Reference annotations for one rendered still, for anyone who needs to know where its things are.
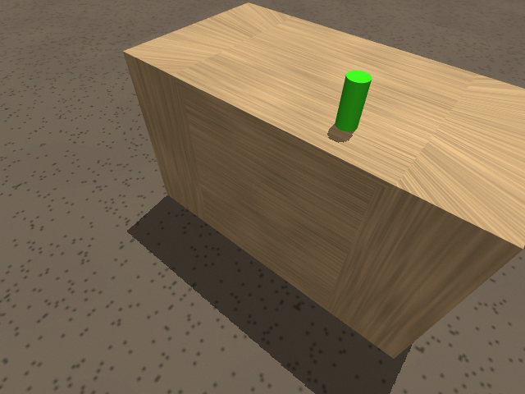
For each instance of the can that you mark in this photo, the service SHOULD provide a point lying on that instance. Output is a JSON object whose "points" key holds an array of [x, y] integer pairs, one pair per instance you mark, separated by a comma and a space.
{"points": [[352, 100]]}

